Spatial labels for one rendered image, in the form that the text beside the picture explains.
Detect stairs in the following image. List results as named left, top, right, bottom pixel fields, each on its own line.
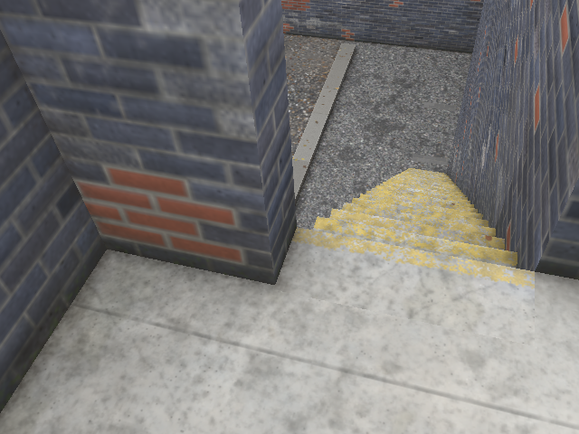
left=313, top=168, right=517, bottom=268

